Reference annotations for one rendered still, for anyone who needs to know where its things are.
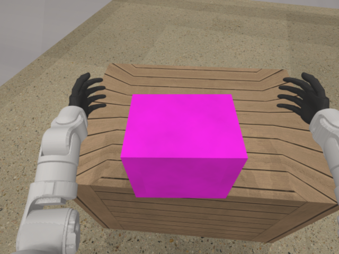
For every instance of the right robot hand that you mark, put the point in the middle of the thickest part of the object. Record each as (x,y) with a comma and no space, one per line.
(313,96)

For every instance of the left robot upper arm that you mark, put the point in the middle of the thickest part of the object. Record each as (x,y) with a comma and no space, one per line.
(50,231)

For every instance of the pedestal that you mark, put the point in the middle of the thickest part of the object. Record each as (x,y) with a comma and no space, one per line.
(284,186)

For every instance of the robot right forearm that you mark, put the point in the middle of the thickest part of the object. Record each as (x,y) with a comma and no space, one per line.
(325,129)

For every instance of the carton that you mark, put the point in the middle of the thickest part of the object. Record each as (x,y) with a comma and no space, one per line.
(183,145)

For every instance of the left robot hand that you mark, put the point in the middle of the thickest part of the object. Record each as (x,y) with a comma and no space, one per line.
(80,93)

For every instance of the robot left forearm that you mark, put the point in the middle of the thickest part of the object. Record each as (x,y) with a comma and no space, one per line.
(55,179)

